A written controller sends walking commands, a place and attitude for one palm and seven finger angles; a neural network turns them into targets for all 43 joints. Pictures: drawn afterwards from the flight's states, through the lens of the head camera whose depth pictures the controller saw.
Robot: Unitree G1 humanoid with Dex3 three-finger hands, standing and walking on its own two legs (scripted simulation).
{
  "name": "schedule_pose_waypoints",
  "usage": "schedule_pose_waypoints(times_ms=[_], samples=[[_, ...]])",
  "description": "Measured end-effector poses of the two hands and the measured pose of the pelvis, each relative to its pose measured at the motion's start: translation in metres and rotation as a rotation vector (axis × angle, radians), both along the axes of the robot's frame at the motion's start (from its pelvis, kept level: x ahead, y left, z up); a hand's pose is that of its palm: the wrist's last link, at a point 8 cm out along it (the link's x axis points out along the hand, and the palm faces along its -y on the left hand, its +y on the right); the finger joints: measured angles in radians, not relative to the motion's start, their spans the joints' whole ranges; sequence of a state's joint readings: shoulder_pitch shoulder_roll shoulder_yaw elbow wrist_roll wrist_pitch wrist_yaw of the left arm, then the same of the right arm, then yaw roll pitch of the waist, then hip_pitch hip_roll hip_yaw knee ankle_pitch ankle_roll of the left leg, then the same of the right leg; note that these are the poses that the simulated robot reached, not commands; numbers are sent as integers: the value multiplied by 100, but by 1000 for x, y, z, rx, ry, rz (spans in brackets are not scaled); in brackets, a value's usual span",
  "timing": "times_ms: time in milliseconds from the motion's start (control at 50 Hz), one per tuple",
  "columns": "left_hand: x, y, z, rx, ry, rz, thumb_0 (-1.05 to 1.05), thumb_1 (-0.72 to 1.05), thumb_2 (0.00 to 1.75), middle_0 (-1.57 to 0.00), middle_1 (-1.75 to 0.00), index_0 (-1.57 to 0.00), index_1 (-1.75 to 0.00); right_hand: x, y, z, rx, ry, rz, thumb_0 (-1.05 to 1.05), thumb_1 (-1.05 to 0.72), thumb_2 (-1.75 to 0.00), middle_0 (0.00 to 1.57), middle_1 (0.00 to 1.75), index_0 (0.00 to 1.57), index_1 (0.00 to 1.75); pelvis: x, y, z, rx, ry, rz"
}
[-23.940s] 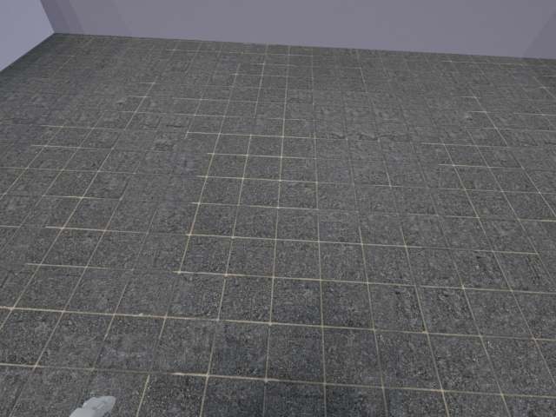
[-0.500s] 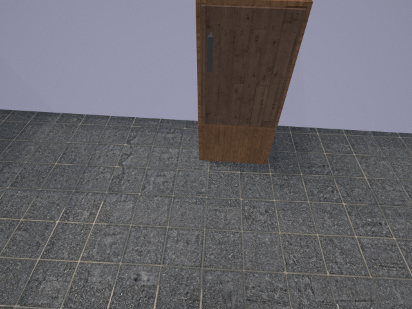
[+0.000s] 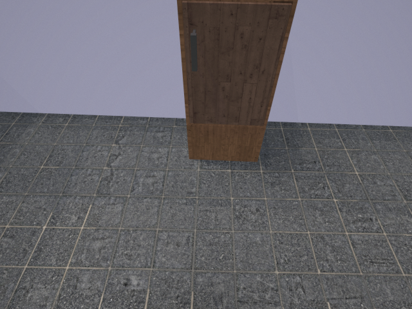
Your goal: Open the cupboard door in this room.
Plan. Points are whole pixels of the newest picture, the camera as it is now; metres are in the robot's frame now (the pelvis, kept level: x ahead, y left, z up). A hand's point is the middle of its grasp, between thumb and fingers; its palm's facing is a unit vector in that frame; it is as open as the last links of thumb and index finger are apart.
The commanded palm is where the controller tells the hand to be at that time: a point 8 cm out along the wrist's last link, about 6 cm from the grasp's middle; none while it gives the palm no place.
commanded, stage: stand and wait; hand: left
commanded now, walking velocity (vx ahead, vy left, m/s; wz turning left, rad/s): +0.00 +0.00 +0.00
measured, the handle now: (194, 50) +1.05 +0.10 -0.02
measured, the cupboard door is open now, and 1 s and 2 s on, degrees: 0 0 0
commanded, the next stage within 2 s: look at it before walking up in 0.20 s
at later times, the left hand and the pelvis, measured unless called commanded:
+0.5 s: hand out of the picture -0.03 +0.15 -0.18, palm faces +0.06 -0.98 -0.17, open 7.4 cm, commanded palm none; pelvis +0.01 +0.00 +0.00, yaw +0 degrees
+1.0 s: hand out of the picture -0.01 +0.18 -0.18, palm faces +0.04 -0.98 -0.18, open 7.4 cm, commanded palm none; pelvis +0.00 +0.01 +0.00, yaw -1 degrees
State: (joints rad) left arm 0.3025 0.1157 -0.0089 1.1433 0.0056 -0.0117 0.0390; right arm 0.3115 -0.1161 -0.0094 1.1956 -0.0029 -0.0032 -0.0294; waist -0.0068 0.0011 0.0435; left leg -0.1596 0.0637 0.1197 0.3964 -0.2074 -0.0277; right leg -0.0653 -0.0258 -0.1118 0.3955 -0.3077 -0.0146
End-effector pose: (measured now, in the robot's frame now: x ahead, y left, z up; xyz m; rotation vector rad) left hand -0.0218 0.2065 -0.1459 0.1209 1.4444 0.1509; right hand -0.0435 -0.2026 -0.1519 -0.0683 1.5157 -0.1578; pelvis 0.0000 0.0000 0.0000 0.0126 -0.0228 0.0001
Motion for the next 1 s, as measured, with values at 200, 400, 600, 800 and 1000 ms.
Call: schedule_pose_waypoints(times_ms=[200,400,600,800,1000], samples=[[-2,-12,-2,-11,0,25,0,90,89,-20,-29,-20,-30,26,-5,-2,-7,-50,22,2,-92,-90,20,29,20,30,6,-4,-1,0,-4,6],[-9,-12,-3,-14,23,32,0,90,89,-20,-29,-20,-30,40,-16,1,-38,-77,34,2,-92,-90,20,29,20,30,8,-5,-1,-1,-2,8],[-9,-4,-2,-3,23,29,0,90,89,-20,-29,-20,-30,43,-16,2,-44,-81,39,1,-92,-90,20,29,20,30,8,-3,-1,-3,-5,8],[-2,7,-1,4,5,14,0,90,90,-20,-29,-20,-30,41,-12,3,-45,-86,36,1,-92,-90,20,29,20,30,6,2,0,-4,-7,4],[7,20,-2,12,-18,3,0,90,90,-20,-29,-20,-30,42,-9,4,-57,-105,29,1,-91,-90,20,29,20,30,4,9,-1,-9,-10,-12]])
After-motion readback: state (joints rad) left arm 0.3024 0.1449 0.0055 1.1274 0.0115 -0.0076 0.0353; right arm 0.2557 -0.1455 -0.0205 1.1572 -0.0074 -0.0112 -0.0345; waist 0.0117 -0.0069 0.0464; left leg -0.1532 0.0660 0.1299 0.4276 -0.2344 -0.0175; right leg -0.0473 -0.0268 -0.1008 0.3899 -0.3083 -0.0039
